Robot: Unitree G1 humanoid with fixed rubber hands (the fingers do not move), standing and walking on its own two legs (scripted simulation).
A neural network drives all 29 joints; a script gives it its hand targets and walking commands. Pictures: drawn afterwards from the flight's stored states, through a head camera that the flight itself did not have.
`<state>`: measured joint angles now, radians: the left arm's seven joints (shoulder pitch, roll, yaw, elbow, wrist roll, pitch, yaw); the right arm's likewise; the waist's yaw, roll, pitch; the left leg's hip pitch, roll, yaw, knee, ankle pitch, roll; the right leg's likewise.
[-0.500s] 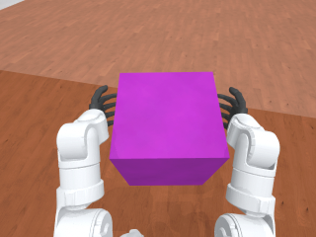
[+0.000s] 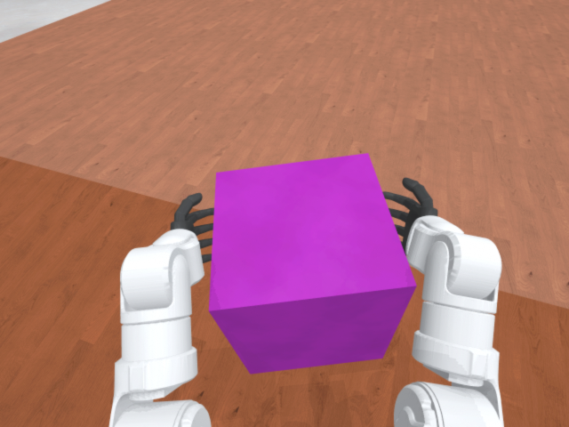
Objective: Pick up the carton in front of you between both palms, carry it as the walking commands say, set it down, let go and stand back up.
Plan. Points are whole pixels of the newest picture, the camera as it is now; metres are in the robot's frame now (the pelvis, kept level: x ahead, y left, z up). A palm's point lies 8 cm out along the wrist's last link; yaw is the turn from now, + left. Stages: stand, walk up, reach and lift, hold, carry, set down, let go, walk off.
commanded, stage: carry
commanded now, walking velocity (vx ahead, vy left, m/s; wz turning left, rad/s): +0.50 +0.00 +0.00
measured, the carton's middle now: (304, 271) +0.34 +0.02 +0.06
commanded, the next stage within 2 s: none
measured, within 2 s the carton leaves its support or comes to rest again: neither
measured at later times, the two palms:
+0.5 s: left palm (248, 87) +0.65 +0.16 +0.19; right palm (420, 100) +0.62 -0.15 +0.20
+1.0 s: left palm out of the picture +0.97 +0.20 +0.25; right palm (385, 4) +0.96 -0.10 +0.26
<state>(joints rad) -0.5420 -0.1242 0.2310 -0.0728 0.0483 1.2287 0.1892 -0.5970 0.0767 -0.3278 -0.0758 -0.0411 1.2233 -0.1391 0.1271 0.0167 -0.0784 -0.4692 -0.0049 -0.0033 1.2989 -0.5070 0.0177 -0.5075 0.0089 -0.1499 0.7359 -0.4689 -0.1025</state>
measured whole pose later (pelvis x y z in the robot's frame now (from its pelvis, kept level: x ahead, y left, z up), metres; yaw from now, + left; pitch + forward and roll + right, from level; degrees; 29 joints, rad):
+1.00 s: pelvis +0.62 +0.07 +0.09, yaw -1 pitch +4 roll +2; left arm -0.64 -0.06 0.26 -0.07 -0.02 1.21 0.18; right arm -0.62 0.11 -0.29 -0.15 -0.09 1.18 -0.15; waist -0.02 -0.03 -0.08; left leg -0.58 0.01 0.17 0.78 -0.44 0.03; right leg -0.25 -0.11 -0.04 0.85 -0.58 -0.02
